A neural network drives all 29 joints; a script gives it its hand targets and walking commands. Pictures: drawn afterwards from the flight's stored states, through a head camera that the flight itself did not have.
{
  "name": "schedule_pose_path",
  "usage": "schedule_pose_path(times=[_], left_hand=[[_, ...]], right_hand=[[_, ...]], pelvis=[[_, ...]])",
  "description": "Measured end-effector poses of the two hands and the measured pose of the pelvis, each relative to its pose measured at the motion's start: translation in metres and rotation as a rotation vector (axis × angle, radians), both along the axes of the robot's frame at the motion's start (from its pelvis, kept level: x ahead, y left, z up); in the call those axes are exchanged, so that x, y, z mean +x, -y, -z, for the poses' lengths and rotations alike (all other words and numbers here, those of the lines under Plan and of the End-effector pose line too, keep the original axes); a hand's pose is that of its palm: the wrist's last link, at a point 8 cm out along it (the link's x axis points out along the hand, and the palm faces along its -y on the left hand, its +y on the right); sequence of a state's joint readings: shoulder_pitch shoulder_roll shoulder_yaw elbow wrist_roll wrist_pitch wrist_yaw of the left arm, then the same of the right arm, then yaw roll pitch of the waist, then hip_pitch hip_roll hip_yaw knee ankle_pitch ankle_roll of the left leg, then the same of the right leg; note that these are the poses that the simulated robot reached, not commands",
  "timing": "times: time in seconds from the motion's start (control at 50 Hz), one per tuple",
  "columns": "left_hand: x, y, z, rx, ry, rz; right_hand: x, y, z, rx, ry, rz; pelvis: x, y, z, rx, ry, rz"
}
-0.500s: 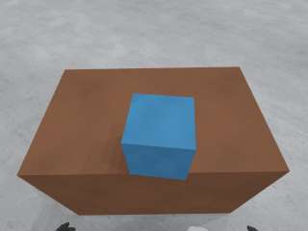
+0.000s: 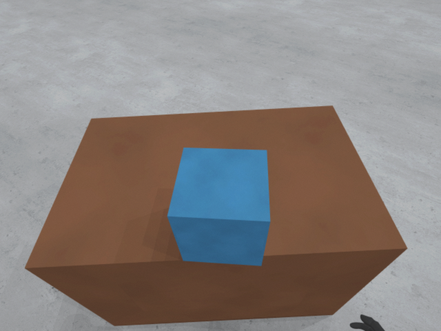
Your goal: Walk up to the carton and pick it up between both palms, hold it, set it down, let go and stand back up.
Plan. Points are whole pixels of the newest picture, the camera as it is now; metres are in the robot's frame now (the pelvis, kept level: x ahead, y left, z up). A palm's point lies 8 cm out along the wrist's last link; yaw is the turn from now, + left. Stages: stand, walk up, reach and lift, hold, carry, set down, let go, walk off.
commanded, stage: walk up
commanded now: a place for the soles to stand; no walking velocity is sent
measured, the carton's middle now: (223, 207) +0.37 +0.03 -0.04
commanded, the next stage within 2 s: reach and lift in 0.72 s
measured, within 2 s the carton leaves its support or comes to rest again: neither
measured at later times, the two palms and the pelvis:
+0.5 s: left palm out of the picture +0.09 +0.25 -0.10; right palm out of the picture +0.05 -0.27 -0.11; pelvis -0.01 +0.00 +0.00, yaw -3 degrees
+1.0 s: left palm (117, 324) +0.16 +0.23 -0.10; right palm out of the picture +0.12 -0.26 -0.10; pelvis -0.01 +0.00 -0.01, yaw -2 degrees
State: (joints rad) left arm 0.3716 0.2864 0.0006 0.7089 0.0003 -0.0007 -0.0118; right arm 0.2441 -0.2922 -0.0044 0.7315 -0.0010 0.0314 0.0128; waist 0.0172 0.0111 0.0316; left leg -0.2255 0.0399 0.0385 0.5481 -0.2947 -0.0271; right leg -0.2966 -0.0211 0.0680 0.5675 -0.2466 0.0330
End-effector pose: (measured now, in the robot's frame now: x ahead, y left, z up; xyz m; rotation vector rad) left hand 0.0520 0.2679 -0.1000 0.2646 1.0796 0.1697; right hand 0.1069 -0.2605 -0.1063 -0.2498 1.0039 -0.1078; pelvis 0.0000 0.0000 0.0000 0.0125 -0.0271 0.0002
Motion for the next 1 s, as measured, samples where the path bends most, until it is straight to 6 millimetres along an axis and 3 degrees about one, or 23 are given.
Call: schedule_pose_path(times=[0.2, 0.32, 0.48, 0.72, 0.78, 0.88, 1.0], left_hand=[[0.035, 0.007, -0.002, -0.007, 0.053, 0.063], [0.046, 0.011, -0.002, -0.012, 0.069, 0.089], [0.042, 0.013, 0.000, -0.017, 0.055, 0.093], [0.030, 0.009, 0.006, -0.016, 0.000, 0.084], [0.034, 0.006, 0.011, 0.002, -0.058, 0.058], [0.074, 0.010, 0.022, 0.019, -0.068, 0.031], [0.106, 0.043, -0.003, -0.060, 0.068, 0.065]], right_hand=[[-0.030, 0.005, 0.006, 0.002, -0.056, 0.046], [-0.046, 0.009, 0.006, -0.005, -0.070, 0.072], [-0.060, 0.012, 0.007, -0.010, -0.093, 0.092], [-0.065, 0.011, 0.008, -0.014, -0.107, 0.101], [-0.057, 0.011, 0.012, -0.020, -0.081, 0.084], [-0.012, 0.013, 0.024, -0.010, 0.035, 0.044], [0.016, 0.003, -0.003, 0.007, 0.166, 0.030]], pelvis=[[-0.004, 0.002, 0.001, 0.002, 0.001, 0.022], [-0.009, 0.002, 0.001, 0.003, 0.000, 0.036], [-0.010, 0.003, 0.001, 0.003, -0.003, 0.045], [-0.010, 0.000, 0.001, 0.003, -0.008, 0.063], [-0.013, -0.002, 0.004, -0.009, -0.025, 0.046], [-0.026, -0.001, 0.023, -0.007, 0.005, 0.028], [-0.014, 0.004, 0.012, -0.015, 0.053, 0.030]])
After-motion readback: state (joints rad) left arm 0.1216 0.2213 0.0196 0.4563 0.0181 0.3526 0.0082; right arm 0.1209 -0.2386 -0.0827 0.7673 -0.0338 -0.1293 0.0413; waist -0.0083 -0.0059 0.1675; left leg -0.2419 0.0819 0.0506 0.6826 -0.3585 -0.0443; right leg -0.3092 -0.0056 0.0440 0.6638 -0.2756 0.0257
